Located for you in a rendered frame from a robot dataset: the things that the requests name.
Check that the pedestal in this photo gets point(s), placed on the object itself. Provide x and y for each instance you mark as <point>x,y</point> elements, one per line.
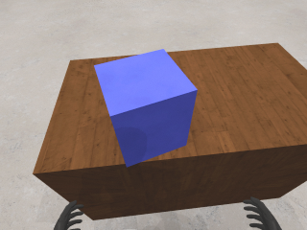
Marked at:
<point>247,137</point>

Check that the right robot hand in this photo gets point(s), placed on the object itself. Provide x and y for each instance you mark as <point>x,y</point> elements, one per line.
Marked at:
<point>266,217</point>

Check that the carton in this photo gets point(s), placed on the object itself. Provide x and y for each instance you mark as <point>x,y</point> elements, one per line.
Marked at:
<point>150,103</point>

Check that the left robot hand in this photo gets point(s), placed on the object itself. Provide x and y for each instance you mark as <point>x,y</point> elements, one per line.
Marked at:
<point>63,222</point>

